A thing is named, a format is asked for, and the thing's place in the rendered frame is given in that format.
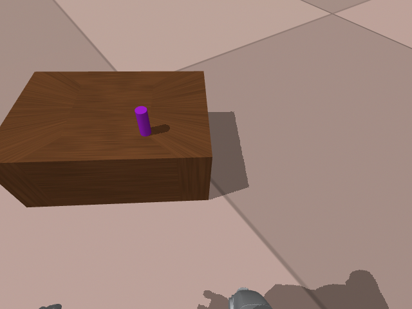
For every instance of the can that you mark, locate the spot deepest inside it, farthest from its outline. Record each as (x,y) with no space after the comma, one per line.
(143,120)

